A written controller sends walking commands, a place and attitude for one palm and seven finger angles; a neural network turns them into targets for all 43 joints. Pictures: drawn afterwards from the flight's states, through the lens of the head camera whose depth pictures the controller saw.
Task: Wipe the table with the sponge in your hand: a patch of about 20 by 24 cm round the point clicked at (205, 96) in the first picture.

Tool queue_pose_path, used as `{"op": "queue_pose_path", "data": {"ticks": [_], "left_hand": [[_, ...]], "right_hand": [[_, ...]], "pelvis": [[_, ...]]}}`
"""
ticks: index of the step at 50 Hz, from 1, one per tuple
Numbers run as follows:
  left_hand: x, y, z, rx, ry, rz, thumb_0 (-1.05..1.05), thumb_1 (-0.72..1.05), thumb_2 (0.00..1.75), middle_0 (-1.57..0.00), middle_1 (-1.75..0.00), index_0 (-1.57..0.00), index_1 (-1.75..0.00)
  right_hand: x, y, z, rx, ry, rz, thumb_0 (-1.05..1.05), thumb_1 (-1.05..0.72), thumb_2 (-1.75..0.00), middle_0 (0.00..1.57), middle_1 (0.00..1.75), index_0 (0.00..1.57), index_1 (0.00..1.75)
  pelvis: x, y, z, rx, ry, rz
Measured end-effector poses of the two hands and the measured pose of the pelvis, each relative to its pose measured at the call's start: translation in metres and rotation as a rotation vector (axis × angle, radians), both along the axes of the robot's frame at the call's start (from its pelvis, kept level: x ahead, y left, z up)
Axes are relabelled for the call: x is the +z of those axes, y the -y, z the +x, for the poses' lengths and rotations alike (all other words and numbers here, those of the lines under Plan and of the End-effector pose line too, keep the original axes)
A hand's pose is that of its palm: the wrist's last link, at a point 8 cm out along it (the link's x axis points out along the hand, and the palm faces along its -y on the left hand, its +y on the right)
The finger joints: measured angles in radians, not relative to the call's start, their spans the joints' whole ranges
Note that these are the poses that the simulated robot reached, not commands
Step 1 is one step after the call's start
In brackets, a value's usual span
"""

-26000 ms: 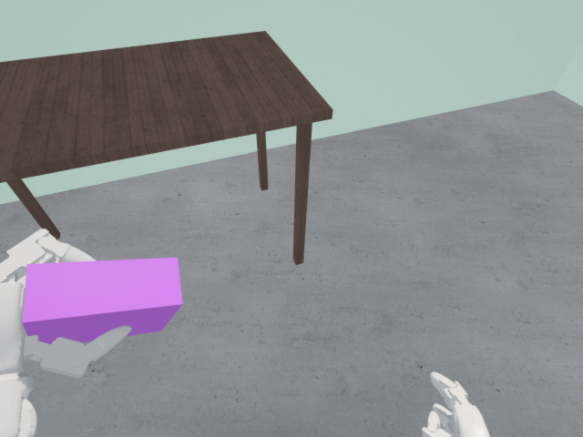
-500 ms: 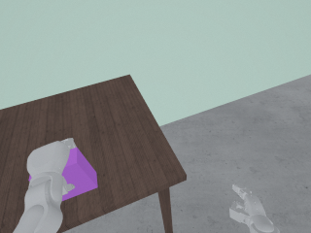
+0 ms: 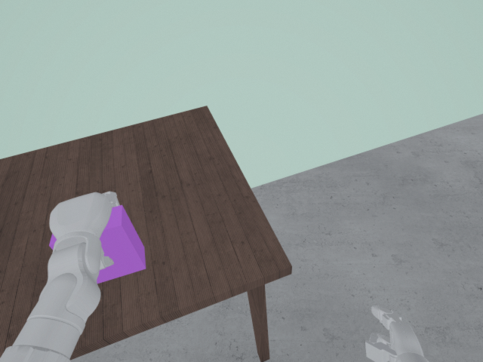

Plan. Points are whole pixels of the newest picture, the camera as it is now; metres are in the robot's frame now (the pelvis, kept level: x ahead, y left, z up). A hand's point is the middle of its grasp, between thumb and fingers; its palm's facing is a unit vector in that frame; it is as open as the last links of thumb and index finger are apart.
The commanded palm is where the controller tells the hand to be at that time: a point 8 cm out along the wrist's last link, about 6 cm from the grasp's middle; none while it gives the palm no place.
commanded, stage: wipe forward along the middle lane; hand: left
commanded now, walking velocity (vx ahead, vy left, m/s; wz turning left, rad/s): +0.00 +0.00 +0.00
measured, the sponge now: (108, 254) +0.28 +0.29 +0.02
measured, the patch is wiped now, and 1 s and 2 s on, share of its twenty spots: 1.00 1.00 1.00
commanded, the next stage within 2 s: slide back across to the first lane in 1.10 s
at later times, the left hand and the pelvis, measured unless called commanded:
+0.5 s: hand (100, 215) +0.33 +0.31 +0.07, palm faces -0.09 -0.01 -1.00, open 9.6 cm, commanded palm +0.32 +0.31 +0.09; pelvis -0.02 -0.01 -0.01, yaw +0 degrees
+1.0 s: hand (99, 192) +0.39 +0.34 +0.07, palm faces -0.13 +0.00 -0.99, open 9.6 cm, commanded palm +0.38 +0.34 +0.10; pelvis -0.01 +0.00 -0.01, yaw +0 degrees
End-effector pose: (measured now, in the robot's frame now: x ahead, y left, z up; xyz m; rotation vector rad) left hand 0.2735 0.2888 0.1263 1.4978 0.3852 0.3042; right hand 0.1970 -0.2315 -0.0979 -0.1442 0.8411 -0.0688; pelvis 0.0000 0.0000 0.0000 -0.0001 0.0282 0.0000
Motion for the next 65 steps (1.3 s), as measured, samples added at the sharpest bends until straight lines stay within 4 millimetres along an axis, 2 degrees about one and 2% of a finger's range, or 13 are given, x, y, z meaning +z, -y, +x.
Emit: {"op": "queue_pose_path", "data": {"ticks": [11,34,48,58,65], "left_hand": [[0.0,-0.004,0.014,-0.01,-0.014,0.013,0.0,-0.53,1.13,-0.79,-1.39,-0.83,-1.34],[0.001,-0.021,0.06,-0.025,-0.059,0.049,0.02,-0.54,1.14,-0.79,-1.39,-0.84,-1.34],[0.002,-0.04,0.095,-0.006,-0.084,0.047,0.02,-0.55,1.14,-0.79,-1.39,-0.83,-1.35],[0.001,-0.05,0.116,-0.025,-0.09,0.051,0.02,-0.55,1.15,-0.79,-1.39,-0.83,-1.36],[0.001,-0.058,0.123,-0.025,-0.072,0.047,0.02,-0.55,1.15,-0.8,-1.39,-0.83,-1.36]], "right_hand": [[-0.008,0.009,-0.019,-0.017,-0.044,-0.014,0.01,-0.9,-0.9,0.19,0.3,0.2,0.3],[-0.031,0.029,-0.085,-0.101,-0.205,-0.037,0.01,-0.91,-0.9,0.2,0.3,0.2,0.3],[-0.033,0.038,-0.116,-0.154,-0.288,-0.068,0.01,-0.91,-0.9,0.2,0.3,0.2,0.3],[-0.033,0.035,-0.133,-0.188,-0.351,-0.08,0.01,-0.91,-0.9,0.2,0.3,0.2,0.3],[-0.034,0.023,-0.133,-0.194,-0.367,-0.069,0.01,-0.91,-0.9,0.2,0.3,0.2,0.3]], "pelvis": [[-0.002,0.002,-0.007,0.007,-0.02,-0.002],[-0.007,0.005,-0.017,0.004,-0.083,-0.01],[-0.01,0.001,-0.015,-0.001,-0.13,-0.02],[-0.01,-0.009,-0.009,-0.011,-0.162,-0.028],[-0.009,-0.018,-0.005,-0.013,-0.167,-0.03]]}}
